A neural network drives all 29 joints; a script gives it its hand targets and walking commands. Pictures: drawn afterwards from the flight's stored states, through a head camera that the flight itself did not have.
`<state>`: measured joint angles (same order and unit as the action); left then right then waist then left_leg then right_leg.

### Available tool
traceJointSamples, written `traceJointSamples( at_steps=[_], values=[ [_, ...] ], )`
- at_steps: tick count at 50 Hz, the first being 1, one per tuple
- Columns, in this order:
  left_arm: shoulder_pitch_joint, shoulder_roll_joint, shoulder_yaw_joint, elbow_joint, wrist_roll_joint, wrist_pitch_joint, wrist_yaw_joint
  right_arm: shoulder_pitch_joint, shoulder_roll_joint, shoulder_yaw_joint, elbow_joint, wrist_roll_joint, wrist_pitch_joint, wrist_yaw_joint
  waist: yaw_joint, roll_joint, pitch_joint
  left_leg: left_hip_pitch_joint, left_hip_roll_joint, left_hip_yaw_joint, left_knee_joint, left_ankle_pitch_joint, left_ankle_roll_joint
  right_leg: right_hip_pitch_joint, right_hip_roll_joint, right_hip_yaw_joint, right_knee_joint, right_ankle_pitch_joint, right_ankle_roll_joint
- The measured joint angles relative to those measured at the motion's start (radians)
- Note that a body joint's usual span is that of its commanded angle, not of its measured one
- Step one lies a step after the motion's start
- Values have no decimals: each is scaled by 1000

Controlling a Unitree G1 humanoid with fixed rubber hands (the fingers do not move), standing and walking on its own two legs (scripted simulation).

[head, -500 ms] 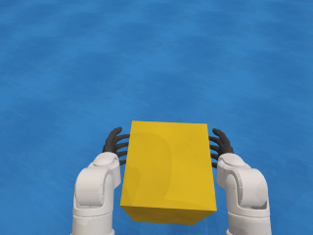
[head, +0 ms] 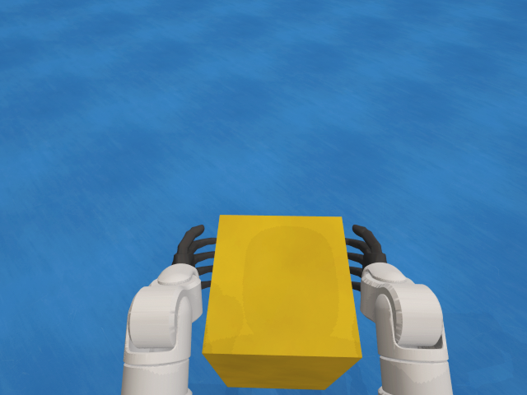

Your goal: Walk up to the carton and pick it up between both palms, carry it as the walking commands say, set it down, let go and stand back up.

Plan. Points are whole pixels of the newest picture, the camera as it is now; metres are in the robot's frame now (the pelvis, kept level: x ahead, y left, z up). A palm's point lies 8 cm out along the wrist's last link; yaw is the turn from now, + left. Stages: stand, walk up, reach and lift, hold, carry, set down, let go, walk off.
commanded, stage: carry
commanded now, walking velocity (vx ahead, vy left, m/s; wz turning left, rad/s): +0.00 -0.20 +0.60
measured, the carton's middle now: (277, 311) +0.27 +0.01 -0.02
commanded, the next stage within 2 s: none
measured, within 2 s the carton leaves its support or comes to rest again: neither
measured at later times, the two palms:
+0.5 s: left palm (211, 358) +0.18 +0.09 +0.07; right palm (404, 295) +0.26 -0.15 +0.08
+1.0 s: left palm out of the picture +0.10 +0.00 +0.08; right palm (459, 313) +0.24 -0.22 +0.08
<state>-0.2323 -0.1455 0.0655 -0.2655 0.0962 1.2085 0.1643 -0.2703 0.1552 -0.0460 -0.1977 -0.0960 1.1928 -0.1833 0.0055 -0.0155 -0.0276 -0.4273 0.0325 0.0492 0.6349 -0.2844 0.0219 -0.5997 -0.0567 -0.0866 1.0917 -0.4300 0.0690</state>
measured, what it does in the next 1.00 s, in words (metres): steps to the right, turning left: right foot, then left foot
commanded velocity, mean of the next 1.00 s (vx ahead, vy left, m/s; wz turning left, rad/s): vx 0.00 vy -0.20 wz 0.60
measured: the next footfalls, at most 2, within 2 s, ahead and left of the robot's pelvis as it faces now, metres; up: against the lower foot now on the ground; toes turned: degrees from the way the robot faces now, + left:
right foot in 0.18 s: +0.04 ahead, -0.20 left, +0.00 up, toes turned +1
left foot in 0.46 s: -0.05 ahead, -0.02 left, +0.00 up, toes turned +25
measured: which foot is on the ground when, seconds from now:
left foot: down 0.00-0.18, up 0.20-0.44, down 0.46-0.80, up 0.82-1.00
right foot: up 0.00-0.16, down 0.18-0.48, up 0.50-0.76, down 0.78-1.00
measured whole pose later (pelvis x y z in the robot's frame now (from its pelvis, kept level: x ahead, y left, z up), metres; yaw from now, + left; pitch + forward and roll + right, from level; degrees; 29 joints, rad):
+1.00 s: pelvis -0.07 -0.27 +0.00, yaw +37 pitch +4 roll +1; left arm -0.26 -0.15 0.04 -0.24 0.09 1.19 0.14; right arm -0.27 0.15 -0.08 -0.26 -0.08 1.21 -0.20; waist -0.04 0.01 -0.03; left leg -0.54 0.02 0.12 0.98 -0.47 -0.03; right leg -0.40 -0.12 -0.21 0.64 -0.31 -0.03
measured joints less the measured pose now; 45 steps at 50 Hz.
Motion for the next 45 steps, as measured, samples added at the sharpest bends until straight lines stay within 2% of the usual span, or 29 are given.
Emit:
traceJointSamples(
  at_steps=[3, 7, 9, 10, 13, 14, 16, 18, 21, 23, 24, 26, 28, 30, 34, 38, 39, 40, 41, 43, 45],
  values=[
    [-11, -2, -2, -26, -10, -2, 6, 1, 0, -1, -41, -3, 1, 2, 11, 17, 8, -22, 16, -45, -19, 35, -23, 20, -1, 34, -72, 1, 9],
    [-27, -6, 3, -35, -17, -17, 6, -9, 3, -6, -69, -15, -2, 5, 11, 44, -3, -65, 33, -109, -17, 64, -64, 116, 13, 41, -292, -6, 0],
    [-34, -8, 4, -27, -17, -23, 3, -14, 4, -11, -73, -20, 1, 6, 10, 55, -12, -90, 34, -140, 4, 68, -89, 203, 19, 16, -475, 48, -11],
    [-35, -9, -2, -16, -15, -32, 2, -16, 3, -18, -72, -22, 0, 6, 11, 74, -10, -106, 41, -153, 35, 56, -80, 210, 26, -4, -499, 131, -26],
    [-24, -7, -33, 31, -14, -35, -18, 13, -4, -34, -63, -17, 1, 7, -16, 70, -9, -181, 15, -77, 313, -193, -54, 201, -5, -49, -451, 129, -71],
    [-16, -5, -39, 35, -12, -29, -20, 20, -5, -34, -63, -10, 9, 3, -26, 63, -7, -193, 8, -45, 392, -213, -51, 210, -17, -63, -457, 124, -78],
    [-7, -3, -39, 28, -13, -16, -23, 25, -7, -30, -67, 8, 24, -13, -40, 51, -2, -183, 2, 10, 450, -199, -54, 222, -34, -89, -472, 128, -88],
    [-10, -3, -32, 16, -13, -10, -24, 18, -6, -28, -72, 17, 27, -21, -45, 36, 0, -143, -5, 47, 402, -197, -54, 216, -48, -114, -464, 128, -96],
    [-24, -6, -23, 8, -5, -13, -24, 0, -2, -36, -65, 18, 14, -18, -43, 14, -12, -51, -22, 77, 235, -189, -40, 186, -63, -155, -416, 108, -108],
    [-28, -7, -20, 8, 1, -15, -23, -11, 2, -39, -52, 12, 5, -11, -40, 6, -32, 31, -24, 86, 53, -93, -25, 156, -68, -186, -365, 82, -112],
    [-26, -6, -13, 11, 3, -22, -23, -14, 3, -35, -35, 10, -8, -7, -38, -16, -33, 26, -35, 83, 40, -68, -3, 138, -82, -183, -334, 74, -100],
    [-10, -3, -4, 16, 5, -29, -23, -16, 4, -21, 4, 3, -24, 0, -26, -20, -26, 4, -28, 61, 60, -59, 21, 88, -51, -113, -219, -23, -52],
    [3, 0, -1, 12, 2, -17, -19, -11, 2, -9, 19, 0, -19, 4, -10, -12, -13, 0, -13, 34, 46, -42, 17, 36, -17, -43, -71, -40, -23],
    [7, 1, -2, 1, -6, -5, -12, -2, 1, -3, 9, -1, -11, 6, 4, -5, -3, -5, -2, 5, 18, -12, 1, 11, -10, -4, -15, -9, -6],
    [-7, -2, -6, -30, -18, -6, -2, -1, 0, -3, -42, -6, -8, 9, 20, 17, 7, -35, 19, -55, -11, 38, -31, 38, -6, 42, -106, -6, 5],
    [-26, -6, 0, -34, -23, -21, -3, -12, 3, -9, -66, -18, -11, 12, 15, 44, -5, -79, 33, -120, -12, 72, -74, 146, 13, 40, -343, -12, -7],
    [-29, -7, 1, -30, -23, -24, -5, -14, 4, -12, -68, -21, -9, 12, 14, 49, -9, -91, 33, -136, -5, 77, -86, 191, 16, 27, -436, 9, -12],
    [-32, -8, -2, -22, -22, -30, -7, -17, 4, -19, -69, -23, -9, 13, 15, 67, -7, -103, 40, -153, 14, 75, -90, 210, 24, 6, -490, 106, -24],
    [-31, -9, -11, -6, -18, -40, -10, -12, 2, -25, -68, -23, -10, 13, 11, 77, -7, -128, 37, -154, 72, 1, -82, 202, 24, -8, -478, 147, -40],
    [-26, -7, -31, 27, -11, -41, -13, 9, -3, -32, -62, -21, -7, 11, -8, 66, -6, -189, 13, -94, 284, -171, -63, 199, -4, -36, -451, 134, -65],
    [-15, -5, -39, 40, -7, -29, -18, 22, -6, -31, -60, -8, 9, -2, -28, 55, -3, -214, 3, -27, 443, -203, -57, 216, -26, -64, -466, 126, -79]
  ],
)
